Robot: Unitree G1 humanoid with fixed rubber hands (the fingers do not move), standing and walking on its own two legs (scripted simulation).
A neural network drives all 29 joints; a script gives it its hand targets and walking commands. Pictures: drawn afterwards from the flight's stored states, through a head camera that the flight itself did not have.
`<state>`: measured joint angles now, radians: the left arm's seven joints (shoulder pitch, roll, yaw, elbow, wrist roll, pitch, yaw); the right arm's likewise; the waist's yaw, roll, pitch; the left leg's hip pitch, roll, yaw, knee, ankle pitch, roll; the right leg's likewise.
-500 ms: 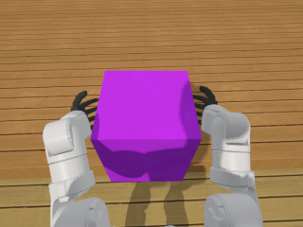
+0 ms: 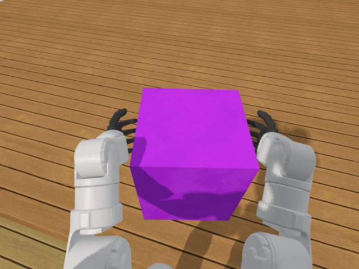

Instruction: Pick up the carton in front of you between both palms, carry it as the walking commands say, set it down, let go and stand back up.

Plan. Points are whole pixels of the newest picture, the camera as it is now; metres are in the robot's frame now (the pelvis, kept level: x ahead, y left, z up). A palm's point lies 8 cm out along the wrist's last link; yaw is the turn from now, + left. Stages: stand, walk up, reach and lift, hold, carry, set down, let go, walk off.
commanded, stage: carry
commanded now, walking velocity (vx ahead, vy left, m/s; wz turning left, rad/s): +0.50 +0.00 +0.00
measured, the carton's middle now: (188, 158) +0.37 +0.04 +0.06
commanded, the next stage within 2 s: none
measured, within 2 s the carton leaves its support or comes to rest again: neither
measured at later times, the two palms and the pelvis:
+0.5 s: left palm (173, 19) +0.70 +0.13 +0.25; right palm (288, 32) +0.66 -0.17 +0.25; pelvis +0.33 +0.04 +0.11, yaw -2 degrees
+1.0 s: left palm out of the picture +0.96 +0.11 +0.34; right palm out of the picture +0.97 -0.19 +0.34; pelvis +0.62 -0.03 +0.18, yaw +1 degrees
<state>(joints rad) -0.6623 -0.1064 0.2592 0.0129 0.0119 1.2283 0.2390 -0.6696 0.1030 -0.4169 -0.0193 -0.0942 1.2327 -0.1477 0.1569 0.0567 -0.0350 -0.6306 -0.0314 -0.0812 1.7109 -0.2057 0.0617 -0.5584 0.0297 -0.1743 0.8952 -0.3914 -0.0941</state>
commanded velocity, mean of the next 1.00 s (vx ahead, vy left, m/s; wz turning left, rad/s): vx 0.50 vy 0.00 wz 0.00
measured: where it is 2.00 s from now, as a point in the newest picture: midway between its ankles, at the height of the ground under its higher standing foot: (209, 120)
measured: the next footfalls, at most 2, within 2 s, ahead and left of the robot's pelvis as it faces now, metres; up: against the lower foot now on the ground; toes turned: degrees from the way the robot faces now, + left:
left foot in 0.38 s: +0.50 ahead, +0.10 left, +0.13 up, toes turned +4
right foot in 0.90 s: +0.72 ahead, -0.12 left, +0.13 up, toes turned -6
